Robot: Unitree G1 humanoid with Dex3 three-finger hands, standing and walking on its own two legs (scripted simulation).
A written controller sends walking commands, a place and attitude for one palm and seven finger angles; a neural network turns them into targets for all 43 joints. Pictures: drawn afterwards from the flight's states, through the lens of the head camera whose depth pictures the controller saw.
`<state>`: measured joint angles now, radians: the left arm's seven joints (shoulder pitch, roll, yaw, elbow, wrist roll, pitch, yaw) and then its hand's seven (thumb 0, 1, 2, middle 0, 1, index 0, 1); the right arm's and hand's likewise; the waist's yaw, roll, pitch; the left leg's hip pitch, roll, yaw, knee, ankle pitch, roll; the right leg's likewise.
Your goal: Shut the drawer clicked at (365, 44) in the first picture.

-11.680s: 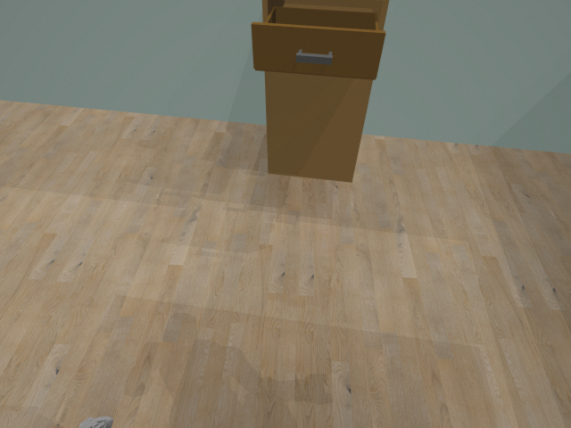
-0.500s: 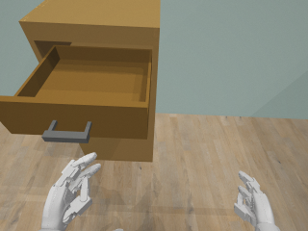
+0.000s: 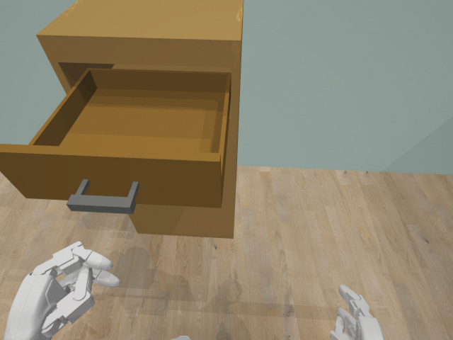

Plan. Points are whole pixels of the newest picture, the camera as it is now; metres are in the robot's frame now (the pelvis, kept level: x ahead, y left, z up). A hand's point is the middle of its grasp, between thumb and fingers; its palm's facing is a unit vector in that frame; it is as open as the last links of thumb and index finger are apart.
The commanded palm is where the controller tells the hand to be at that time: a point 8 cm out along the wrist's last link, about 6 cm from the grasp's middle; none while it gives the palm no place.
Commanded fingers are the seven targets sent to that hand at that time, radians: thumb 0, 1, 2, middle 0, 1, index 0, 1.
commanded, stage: raise the hand and make a fist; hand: left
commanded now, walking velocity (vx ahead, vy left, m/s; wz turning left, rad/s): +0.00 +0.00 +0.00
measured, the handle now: (106, 194) +0.34 +0.25 +0.07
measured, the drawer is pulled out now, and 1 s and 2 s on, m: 0.30 0.30 0.30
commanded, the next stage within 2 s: bring the fist close to the handle in 1.06 s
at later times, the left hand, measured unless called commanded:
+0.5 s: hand (66, 285) +0.17 +0.21 +0.14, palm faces +0.06 -0.99 -0.10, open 3.2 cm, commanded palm +0.12 +0.26 +0.15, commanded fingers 0.00 0.90 0.90 -1.40 -1.60 -1.40 -1.60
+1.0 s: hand (54, 280) +0.16 +0.21 +0.16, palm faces +0.09 -0.99 -0.14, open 3.3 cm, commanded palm +0.11 +0.26 +0.17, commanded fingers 0.00 0.90 0.90 -1.40 -1.60 -1.40 -1.60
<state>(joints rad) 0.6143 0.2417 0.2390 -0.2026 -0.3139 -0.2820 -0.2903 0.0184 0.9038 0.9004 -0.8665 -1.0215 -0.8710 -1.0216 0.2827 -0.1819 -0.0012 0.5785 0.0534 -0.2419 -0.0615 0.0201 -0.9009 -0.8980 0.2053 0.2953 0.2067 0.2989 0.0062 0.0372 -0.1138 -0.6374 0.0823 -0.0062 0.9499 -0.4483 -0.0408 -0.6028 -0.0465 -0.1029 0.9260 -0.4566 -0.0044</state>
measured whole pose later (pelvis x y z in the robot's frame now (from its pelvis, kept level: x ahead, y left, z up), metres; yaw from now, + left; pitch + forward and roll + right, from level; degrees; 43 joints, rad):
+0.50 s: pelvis +0.02 +0.01 +0.02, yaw +1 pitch +3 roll -2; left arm 0.65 0.25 0.21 -0.41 -0.29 -0.15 -0.26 0.02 0.90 0.90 -1.34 -1.53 -1.35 -1.53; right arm 0.22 -0.20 0.05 0.53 0.07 -0.33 -0.05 0.02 -0.90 -0.90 0.20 0.29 0.20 0.30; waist 0.06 0.05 -0.12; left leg -0.45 0.07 0.00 0.82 -0.42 -0.02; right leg -0.40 -0.05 -0.11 0.77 -0.42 0.02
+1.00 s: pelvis +0.02 -0.01 +0.03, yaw +0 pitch +0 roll -1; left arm 0.62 0.29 0.31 -0.38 -0.35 -0.09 -0.31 0.02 0.90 0.90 -1.40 -1.60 -1.40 -1.60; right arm 0.26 -0.25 0.04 0.60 0.08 -0.41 -0.08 0.02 -0.90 -0.90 0.20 0.29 0.20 0.30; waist 0.07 0.06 -0.09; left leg -0.32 0.08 0.00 0.70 -0.37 -0.05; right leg -0.29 -0.03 -0.11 0.67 -0.38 -0.01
